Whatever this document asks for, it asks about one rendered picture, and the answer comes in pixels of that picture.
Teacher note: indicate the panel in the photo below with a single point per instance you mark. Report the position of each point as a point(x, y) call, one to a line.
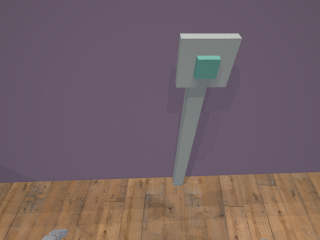
point(191, 45)

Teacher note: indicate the button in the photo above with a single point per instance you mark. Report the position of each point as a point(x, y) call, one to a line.
point(206, 66)

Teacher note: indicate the robot left hand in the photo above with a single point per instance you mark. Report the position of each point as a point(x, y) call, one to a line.
point(56, 234)

